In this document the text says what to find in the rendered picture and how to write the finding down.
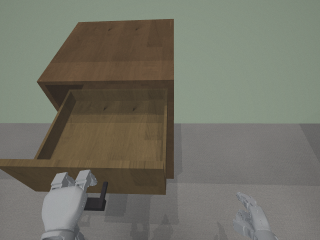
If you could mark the handle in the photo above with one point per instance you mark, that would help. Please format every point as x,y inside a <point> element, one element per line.
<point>97,203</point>

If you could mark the robot right hand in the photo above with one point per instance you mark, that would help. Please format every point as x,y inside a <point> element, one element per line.
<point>246,223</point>

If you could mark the left robot forearm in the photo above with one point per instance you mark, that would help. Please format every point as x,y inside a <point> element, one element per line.
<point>58,234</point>

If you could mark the drawer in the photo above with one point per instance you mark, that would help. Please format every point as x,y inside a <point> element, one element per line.
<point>121,135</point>

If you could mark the robot left hand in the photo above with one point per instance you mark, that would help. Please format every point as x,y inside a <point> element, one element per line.
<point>64,204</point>

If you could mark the cabinet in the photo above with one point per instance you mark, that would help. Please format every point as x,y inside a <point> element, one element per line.
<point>124,54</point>

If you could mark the right robot forearm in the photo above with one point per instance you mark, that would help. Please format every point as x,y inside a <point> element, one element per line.
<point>264,235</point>

